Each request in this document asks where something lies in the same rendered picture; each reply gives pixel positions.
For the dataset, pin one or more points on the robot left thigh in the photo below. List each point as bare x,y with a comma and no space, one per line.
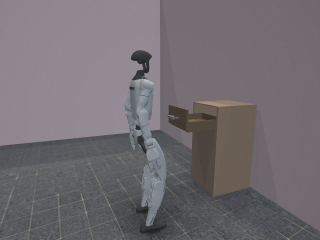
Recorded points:
146,170

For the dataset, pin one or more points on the robot right hand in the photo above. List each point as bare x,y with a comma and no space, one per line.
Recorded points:
152,155

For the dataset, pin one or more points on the robot right thigh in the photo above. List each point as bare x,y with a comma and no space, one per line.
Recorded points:
162,172

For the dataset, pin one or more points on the robot left hand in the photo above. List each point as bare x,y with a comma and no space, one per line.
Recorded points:
132,141

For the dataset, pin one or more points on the handle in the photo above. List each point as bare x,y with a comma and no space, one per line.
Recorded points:
172,117

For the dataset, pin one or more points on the drawer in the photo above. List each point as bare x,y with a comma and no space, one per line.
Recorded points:
191,122

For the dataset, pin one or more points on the robot right upper arm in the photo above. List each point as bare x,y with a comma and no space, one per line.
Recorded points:
146,88

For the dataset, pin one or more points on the cabinet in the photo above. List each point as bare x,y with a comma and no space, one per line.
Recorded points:
221,158

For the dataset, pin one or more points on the robot thigh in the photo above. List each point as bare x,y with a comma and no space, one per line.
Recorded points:
146,170
162,172

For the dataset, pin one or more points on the robot left upper arm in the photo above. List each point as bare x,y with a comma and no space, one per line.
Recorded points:
128,102

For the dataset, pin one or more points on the right robot forearm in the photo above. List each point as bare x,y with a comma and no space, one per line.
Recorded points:
145,129

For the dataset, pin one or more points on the left robot forearm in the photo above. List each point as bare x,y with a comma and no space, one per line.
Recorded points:
131,121

